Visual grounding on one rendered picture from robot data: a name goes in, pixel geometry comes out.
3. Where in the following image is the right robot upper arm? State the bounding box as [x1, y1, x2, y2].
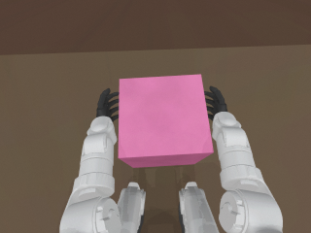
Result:
[219, 188, 283, 233]

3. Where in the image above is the right robot shin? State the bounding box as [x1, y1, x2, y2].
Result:
[182, 182, 205, 233]

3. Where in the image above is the robot right hand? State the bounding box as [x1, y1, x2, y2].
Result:
[204, 86, 228, 121]

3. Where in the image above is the robot left hand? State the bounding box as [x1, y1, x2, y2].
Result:
[96, 88, 120, 122]

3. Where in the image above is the robot left thigh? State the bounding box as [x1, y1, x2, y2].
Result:
[117, 186, 146, 233]

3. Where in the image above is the left robot forearm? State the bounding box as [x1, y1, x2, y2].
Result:
[59, 116, 118, 233]

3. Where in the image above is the carton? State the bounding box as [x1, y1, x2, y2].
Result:
[118, 74, 214, 168]

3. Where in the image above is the right robot forearm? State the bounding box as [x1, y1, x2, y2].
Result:
[212, 112, 283, 227]

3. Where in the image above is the left robot upper arm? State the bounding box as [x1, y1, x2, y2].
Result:
[60, 196, 121, 233]

